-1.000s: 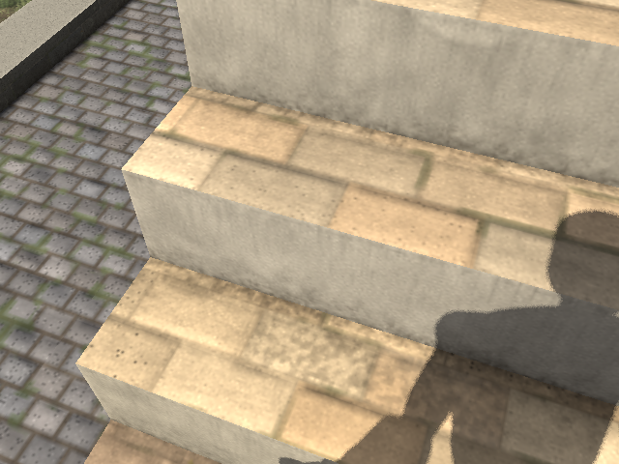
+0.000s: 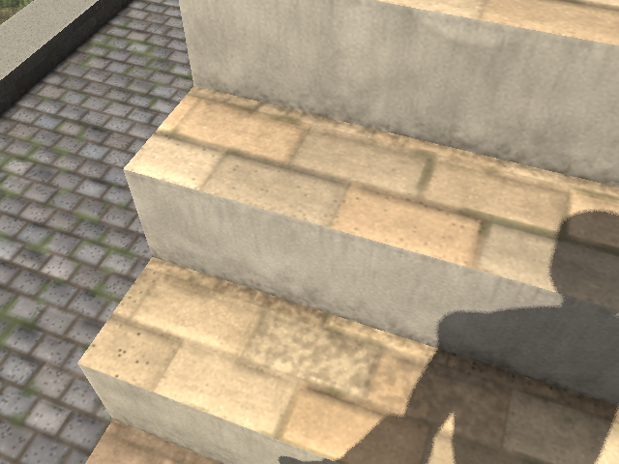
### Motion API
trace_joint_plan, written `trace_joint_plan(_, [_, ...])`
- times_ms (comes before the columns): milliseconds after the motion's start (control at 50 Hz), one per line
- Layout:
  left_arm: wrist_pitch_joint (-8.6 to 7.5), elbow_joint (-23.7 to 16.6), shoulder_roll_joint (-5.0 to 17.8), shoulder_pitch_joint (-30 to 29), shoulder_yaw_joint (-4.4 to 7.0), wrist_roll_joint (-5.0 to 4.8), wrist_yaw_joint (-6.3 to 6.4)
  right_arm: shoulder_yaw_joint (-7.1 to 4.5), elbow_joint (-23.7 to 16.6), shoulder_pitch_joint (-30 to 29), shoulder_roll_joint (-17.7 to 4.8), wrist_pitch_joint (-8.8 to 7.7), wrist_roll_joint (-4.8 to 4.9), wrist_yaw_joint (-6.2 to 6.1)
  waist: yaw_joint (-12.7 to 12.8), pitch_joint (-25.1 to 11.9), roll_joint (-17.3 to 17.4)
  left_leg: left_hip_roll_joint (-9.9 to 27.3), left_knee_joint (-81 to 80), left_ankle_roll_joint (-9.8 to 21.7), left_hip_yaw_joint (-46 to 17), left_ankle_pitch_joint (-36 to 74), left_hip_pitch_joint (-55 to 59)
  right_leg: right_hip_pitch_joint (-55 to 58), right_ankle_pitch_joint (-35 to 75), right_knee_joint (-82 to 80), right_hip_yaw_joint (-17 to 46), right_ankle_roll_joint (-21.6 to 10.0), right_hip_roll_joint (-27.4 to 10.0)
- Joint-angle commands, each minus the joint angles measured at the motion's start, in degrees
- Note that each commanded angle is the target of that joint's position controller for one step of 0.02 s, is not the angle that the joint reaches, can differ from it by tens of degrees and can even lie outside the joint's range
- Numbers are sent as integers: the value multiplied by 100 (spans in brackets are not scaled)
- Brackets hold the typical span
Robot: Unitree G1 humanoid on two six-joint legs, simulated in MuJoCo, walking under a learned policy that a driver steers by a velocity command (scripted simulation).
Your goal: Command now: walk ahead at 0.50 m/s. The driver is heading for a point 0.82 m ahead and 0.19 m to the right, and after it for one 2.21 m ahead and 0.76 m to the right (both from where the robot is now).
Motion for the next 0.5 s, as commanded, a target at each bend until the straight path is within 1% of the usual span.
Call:
trace_joint_plan(20, [-59, -241, 533, 57, 103, -1, 13, -112, -229, -38, -638, -51, 0, -16, 0, -293, -55, 478, 9, 501, -358, 1614, -86, 214, 1953, 28, 656, -146, -861])
trace_joint_plan(500, [-59, -250, 551, 49, 105, 0, 10, -117, -232, -59, -655, -47, -1, -11, 0, -302, -56, 481, 7, 491, -372, 1641, -78, 223, 1978, 32, 670, -144, -867])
